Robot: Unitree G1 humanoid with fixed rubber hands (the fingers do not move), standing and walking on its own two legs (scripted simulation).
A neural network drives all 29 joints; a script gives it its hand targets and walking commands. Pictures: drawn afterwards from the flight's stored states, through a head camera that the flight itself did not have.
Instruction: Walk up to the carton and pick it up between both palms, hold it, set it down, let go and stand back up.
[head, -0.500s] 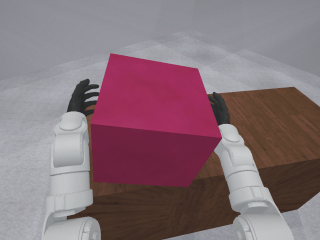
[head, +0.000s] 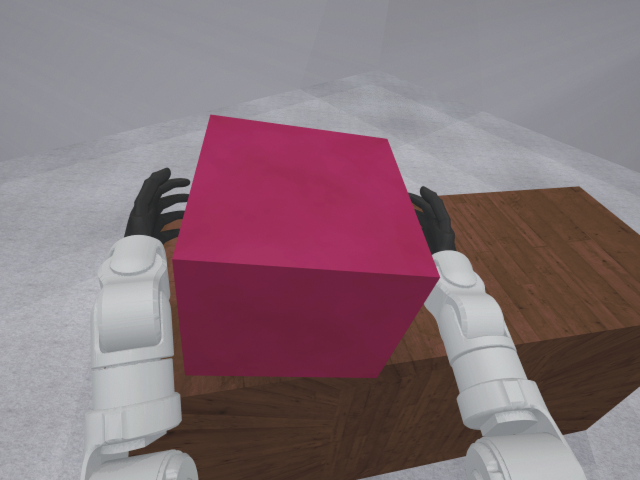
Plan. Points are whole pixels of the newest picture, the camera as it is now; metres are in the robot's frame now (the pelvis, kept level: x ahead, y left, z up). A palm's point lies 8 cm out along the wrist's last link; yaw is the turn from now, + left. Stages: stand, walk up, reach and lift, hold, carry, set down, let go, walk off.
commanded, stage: hold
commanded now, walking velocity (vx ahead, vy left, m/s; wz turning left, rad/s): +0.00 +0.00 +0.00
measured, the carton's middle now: (294, 247) +0.40 +0.01 +0.12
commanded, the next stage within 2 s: none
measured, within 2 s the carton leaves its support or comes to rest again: neither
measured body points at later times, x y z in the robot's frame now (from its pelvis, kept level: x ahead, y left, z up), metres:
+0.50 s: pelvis +0.00 +0.00 +0.00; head -0.04 +0.04 +0.45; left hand +0.36 +0.19 +0.17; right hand +0.37 -0.16 +0.16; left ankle +0.07 +0.10 -0.75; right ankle -0.02 -0.08 -0.75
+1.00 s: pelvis +0.01 +0.00 +0.00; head -0.05 +0.05 +0.44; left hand +0.36 +0.19 +0.18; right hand +0.37 -0.16 +0.18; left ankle +0.07 +0.10 -0.75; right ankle -0.02 -0.08 -0.75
